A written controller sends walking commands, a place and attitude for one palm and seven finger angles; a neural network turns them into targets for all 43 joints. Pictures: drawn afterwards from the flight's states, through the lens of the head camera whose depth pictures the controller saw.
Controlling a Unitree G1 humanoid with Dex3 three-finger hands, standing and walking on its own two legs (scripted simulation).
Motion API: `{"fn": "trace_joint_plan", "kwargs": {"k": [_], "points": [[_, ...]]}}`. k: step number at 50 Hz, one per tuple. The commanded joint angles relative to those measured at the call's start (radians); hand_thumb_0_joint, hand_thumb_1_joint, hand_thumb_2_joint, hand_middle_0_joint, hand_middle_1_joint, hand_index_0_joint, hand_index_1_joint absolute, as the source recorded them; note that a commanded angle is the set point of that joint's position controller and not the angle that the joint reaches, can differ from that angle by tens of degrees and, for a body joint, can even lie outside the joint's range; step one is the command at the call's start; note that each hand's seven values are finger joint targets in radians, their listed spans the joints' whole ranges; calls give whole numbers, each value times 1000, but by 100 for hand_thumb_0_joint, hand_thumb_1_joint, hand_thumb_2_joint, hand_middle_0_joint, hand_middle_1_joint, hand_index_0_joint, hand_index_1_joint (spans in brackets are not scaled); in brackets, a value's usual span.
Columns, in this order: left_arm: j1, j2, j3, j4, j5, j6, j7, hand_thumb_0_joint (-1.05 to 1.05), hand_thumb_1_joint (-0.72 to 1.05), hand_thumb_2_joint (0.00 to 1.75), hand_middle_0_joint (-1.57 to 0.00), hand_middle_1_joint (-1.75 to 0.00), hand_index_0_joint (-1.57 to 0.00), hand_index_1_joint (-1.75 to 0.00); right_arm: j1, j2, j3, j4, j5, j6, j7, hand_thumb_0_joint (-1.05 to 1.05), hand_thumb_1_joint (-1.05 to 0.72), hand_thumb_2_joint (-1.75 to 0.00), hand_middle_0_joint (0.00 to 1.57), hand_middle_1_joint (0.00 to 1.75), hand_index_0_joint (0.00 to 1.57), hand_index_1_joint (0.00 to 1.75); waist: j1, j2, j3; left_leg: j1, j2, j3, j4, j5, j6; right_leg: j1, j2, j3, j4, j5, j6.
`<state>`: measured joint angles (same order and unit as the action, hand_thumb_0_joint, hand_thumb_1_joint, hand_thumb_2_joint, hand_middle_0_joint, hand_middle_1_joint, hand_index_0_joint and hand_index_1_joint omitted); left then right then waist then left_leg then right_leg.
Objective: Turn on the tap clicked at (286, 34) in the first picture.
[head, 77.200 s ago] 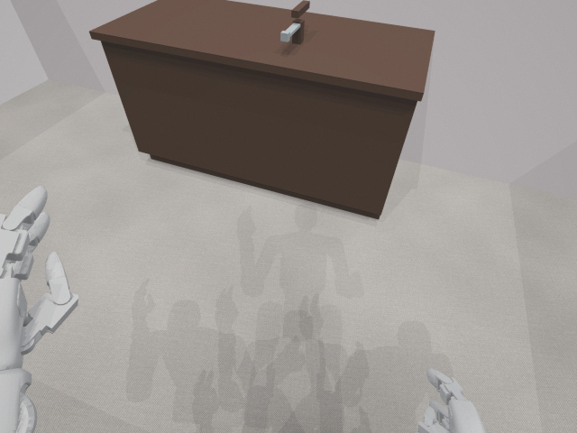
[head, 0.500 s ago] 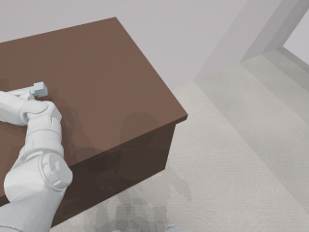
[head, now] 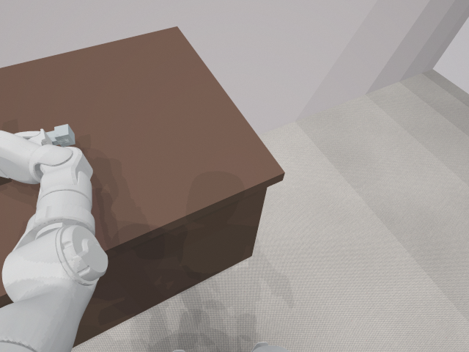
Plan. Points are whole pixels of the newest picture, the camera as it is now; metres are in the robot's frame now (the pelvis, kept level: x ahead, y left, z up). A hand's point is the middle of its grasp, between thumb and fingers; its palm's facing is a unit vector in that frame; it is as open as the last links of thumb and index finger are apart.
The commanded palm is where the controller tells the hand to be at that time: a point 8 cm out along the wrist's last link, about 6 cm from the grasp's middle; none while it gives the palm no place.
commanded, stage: draw the hand back beside the body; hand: left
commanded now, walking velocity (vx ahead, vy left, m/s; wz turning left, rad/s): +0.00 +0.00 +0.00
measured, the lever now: (64, 135) +0.53 +0.27 +0.05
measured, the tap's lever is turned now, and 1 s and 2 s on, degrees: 83 83 83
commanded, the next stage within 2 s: step back with the hand held close in 1.50 s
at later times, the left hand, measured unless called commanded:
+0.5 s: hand (18, 154) +0.39 +0.25 +0.17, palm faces +0.34 -0.90 -0.26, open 7.7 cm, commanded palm +0.33 +0.29 +0.16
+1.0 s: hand out of the picture +0.27 +0.28 +0.19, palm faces +0.35 -0.89 -0.29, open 7.5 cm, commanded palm +0.22 +0.32 +0.20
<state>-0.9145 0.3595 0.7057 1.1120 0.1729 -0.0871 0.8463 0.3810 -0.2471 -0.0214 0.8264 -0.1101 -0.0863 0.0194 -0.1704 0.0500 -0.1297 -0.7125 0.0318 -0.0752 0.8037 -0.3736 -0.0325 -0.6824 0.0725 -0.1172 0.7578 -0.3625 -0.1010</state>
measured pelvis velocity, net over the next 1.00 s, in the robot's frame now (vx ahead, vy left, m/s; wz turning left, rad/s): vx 0.01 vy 0.05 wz -0.05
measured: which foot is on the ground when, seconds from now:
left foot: down 0.00-1.00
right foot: down 0.00-1.00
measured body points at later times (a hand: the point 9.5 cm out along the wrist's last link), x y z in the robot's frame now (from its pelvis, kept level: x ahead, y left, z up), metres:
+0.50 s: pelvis +0.00 +0.02 +0.04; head -0.01 -0.02 +0.48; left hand +0.36 +0.29 +0.18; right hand +0.09 -0.24 -0.10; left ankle +0.00 +0.15 -0.70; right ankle +0.00 -0.05 -0.70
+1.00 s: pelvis +0.01 +0.05 +0.05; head -0.01 +0.02 +0.49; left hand +0.24 +0.33 +0.20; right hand +0.18 -0.17 -0.05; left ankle +0.00 +0.15 -0.70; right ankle +0.00 -0.05 -0.70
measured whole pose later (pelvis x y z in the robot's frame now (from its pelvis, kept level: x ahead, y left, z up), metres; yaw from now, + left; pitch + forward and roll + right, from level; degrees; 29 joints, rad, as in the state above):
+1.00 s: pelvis +0.01 +0.05 +0.05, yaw -3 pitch -5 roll +0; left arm 0.16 0.30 0.23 -0.09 -0.07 -0.12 0.09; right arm 0.17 -0.21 0.02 0.66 0.01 -0.05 -0.06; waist 0.06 0.07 0.04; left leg -0.04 -0.02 0.01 0.32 -0.20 0.02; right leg -0.04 0.02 -0.02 0.32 -0.19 -0.03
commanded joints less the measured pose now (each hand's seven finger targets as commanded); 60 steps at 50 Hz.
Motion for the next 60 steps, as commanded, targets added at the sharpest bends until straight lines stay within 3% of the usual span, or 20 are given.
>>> {"fn": "trace_joint_plan", "kwargs": {"k": [1, 2, 3, 7, 11, 12, 14, 16, 18, 21, 24, 25, 29, 30, 35, 36, 48, 50, 59, 60], "points": [[-693, 412, -181, -393, 126, -150, -49, 0, 90, 90, -15, -15, -15, -15, 126, -152, -47, -45, 2, -21, -9, 0, -90, -90, 20, 30, 20, 30, -28, 166, -445, 177, -36, 40, -54, 225, 87, 280, -53, 132, -102, 356, 102], [-658, 378, -265, -427, 94, -137, -162, 0, 90, 90, -15, -15, -15, -15, 106, -154, -49, -65, 20, -5, -19, 0, -90, -90, 20, 30, 20, 30, -29, 156, -490, 247, -41, 57, -54, 271, 82, 340, -53, 154, -107, 430, 101], [-647, 415, -234, -468, 70, -135, -217, 0, 90, 90, -15, -16, -15, -16, 120, -155, -52, -78, 29, -2, -28, 0, -90, -90, 20, 30, 20, 30, -8, 165, -525, 273, -45, 67, -64, 299, 84, 395, -57, 161, -125, 493, 103], [-536, 369, -262, -559, -4, -143, -335, 0, 90, 90, -16, -17, -16, -17, 88, -142, -39, -95, 57, 1, -56, 0, -90, -90, 20, 30, 20, 30, 19, 131, -443, 288, -43, 66, -109, 292, 84, 445, -60, 166, -152, 527, 105], [-370, 264, -332, -735, -72, -198, -435, 0, 90, 90, -16, -18, -16, -18, 35, -128, -39, -118, 75, -15, -72, 0, -90, -90, 20, 30, 20, 30, 58, 160, -415, 394, -44, 61, -152, 318, 77, 445, -49, 150, -173, 500, 85], [-108, 470, -225, -434, -99, -136, -464, 0, 90, 90, -16, -18, -16, -18, 32, -161, -40, -91, 110, 14, -56, 0, -90, -90, 20, 30, 20, 30, 112, 131, -388, 400, -42, 82, -219, 281, 59, 527, -70, 163, -184, 509, 105], [-87, 323, -357, -504, -149, -128, -538, 0, 90, 90, -16, -19, -16, -19, -26, -144, -28, -143, 132, 26, -49, 0, -90, -90, 20, 30, 20, 30, 102, 35, -247, 357, -47, 99, -278, 241, 69, 554, -77, 162, -233, 485, 116], [42, 282, -386, -493, -183, -122, -595, 0, 90, 90, -16, -19, -16, -19, -66, -137, -24, -171, 145, 47, -53, 0, -90, -90, 20, 30, 20, 30, 125, -23, -173, 367, -45, 105, -307, 208, 72, 567, -84, 168, -267, 434, 115], [206, 276, -377, -524, -215, -111, -640, 0, 90, 90, -17, -20, -17, -20, -99, -140, -22, -202, 157, 64, -60, 0, -90, -90, 20, 30, 20, 30, 150, -152, -124, 370, -40, 101, -339, 189, 77, 609, -94, 177, -300, 417, 124], [340, 207, -424, -640, -245, -100, -699, 0, 90, 90, -17, -21, -17, -21, -149, -130, -16, -242, 172, 79, -70, 0, -90, -90, 20, 30, 20, 30, 167, -114, -36, 437, -37, 109, -383, 194, 79, 591, -89, 166, -345, 353, 107], [375, 243, -383, -809, -255, -101, -721, 0, 90, 90, -17, -22, -17, -22, -191, -135, -21, -265, 172, 73, -82, 0, -90, -90, 20, 30, 20, 30, 173, -131, -18, 505, -38, 108, -408, 217, 84, 584, -81, 163, -388, 341, 106], [369, 245, -382, -847, -252, -103, -726, 0, 90, 90, -17, -22, -17, -22, -209, -134, -19, -264, 167, 70, -86, 0, -90, -90, 20, 30, 20, 30, 174, -65, -2, 528, -41, 111, -418, 217, 82, 570, -77, 157, -402, 319, 100], [361, 233, -380, -990, -246, -116, -723, 0, 90, 90, -18, -23, -18, -23, -266, -116, -7, -280, 156, 39, -97, 0, -90, -90, 20, 30, 20, 30, 173, -51, 7, 583, -41, 104, -448, 220, 78, 571, -68, 148, -433, 276, 93], [328, 242, -378, -1045, -241, -122, -721, 0, 90, 90, -18, -24, -18, -24, -281, -116, -6, -280, 151, 30, -102, 0, -90, -90, 20, 30, 20, 30, 171, 1, 0, 609, -45, 103, -455, 213, 77, 559, -63, 144, -446, 257, 90], [455, 192, -395, -1162, -236, -127, -712, 0, 90, 90, -18, -25, -18, -25, -297, -107, 2, -280, 135, -13, -106, 0, -90, -90, 20, 30, 20, 30, 186, 54, -35, 677, -39, 79, -493, 263, 59, 589, -50, 119, -450, 282, 75], [540, 127, -440, -1154, -244, -120, -719, 0, 90, 90, -19, -26, -19, -26, -298, -94, 5, -282, 135, -14, -106, 0, -90, -90, 20, 30, 20, 30, 186, 25, -4, 669, -32, 77, -500, 273, 59, 604, -52, 114, -439, 284, 75], [919, 137, -375, -1457, -247, -91, -748, 0, 90, 90, -20, -29, -20, -29, -321, -85, 0, -313, 115, -7, -82, 0, -90, -90, 20, 30, 20, 30, 221, 4, 3, 700, -18, 63, -516, 461, 32, 684, -46, 104, -461, 386, 68], [964, 154, -350, -1504, -243, -89, -747, 0, 90, 90, -20, -30, -20, -30, -323, -89, -1, -315, 111, -8, -78, 0, -90, -90, 20, 30, 20, 30, 222, 42, 23, 693, -20, 63, -514, 466, 27, 675, -47, 104, -466, 383, 66], [1191, 142, -330, -1670, -243, -97, -736, 0, 90, 90, -20, -30, -20, -30, -335, -79, -9, -330, 107, -25, -78, 0, -90, -90, 20, 30, 20, 30, 231, 1, 71, 652, -22, 64, -505, 370, 36, 656, -52, 102, -471, 323, 70], [1208, 146, -323, -1692, -240, -100, -735, 0, 90, 90, -20, -30, -20, -30, -338, -82, -11, -329, 109, -30, -77, 0, -90, -90, 20, 30, 20, 30, 225, 40, 76, 654, -22, 69, -500, 354, 36, 643, -53, 105, -475, 305, 70]]}}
